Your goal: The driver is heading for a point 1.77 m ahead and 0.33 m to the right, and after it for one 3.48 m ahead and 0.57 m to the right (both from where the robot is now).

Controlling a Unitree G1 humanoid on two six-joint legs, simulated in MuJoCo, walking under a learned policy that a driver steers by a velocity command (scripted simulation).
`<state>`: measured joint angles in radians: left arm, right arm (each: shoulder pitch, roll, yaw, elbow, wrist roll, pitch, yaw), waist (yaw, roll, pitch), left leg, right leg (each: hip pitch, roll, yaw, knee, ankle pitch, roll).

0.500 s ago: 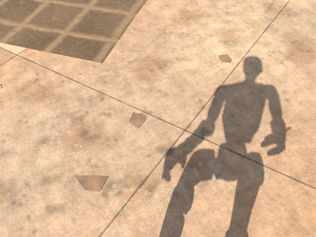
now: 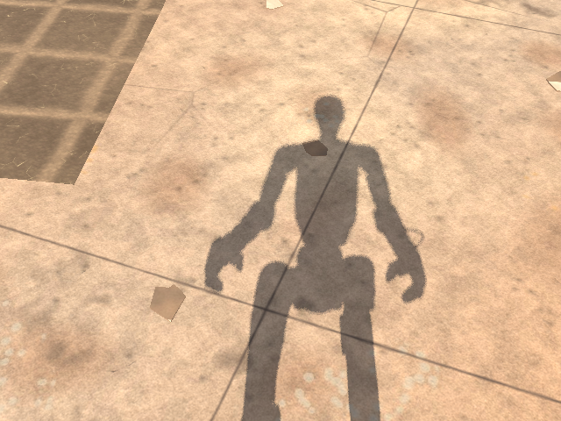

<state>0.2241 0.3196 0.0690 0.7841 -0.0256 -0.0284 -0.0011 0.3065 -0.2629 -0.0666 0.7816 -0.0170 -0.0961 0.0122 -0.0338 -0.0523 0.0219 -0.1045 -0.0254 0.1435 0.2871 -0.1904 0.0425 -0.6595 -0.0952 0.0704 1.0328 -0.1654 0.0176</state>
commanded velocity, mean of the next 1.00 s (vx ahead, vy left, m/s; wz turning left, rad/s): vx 0.50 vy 0.00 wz -0.29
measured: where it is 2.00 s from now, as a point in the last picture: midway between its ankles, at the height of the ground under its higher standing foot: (326, 221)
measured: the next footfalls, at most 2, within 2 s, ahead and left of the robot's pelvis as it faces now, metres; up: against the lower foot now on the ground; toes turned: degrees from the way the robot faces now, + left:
right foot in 0.26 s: +0.30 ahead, -0.16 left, +0.00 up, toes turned -12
left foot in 0.76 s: +0.63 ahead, -0.04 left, +0.00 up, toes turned -23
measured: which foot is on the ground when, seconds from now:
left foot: down 0.00-0.28, up 0.30-0.74, down 0.76-1.00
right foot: up 0.00-0.24, down 0.26-0.78, up 0.80-1.00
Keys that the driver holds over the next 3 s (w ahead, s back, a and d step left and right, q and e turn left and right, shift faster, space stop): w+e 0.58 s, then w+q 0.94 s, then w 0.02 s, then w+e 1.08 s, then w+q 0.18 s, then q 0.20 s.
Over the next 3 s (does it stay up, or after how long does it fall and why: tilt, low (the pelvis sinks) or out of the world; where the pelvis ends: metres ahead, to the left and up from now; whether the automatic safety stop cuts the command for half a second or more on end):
stays up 1.61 -0.26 0.00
